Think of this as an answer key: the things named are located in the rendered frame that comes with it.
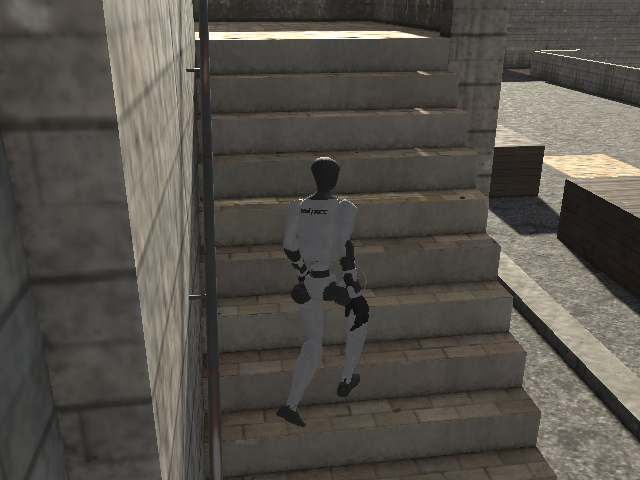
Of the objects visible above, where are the stairs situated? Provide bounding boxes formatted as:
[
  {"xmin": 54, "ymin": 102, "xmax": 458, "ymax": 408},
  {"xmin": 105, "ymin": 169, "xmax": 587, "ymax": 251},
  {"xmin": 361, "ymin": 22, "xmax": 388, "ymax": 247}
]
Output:
[{"xmin": 195, "ymin": 38, "xmax": 557, "ymax": 480}]

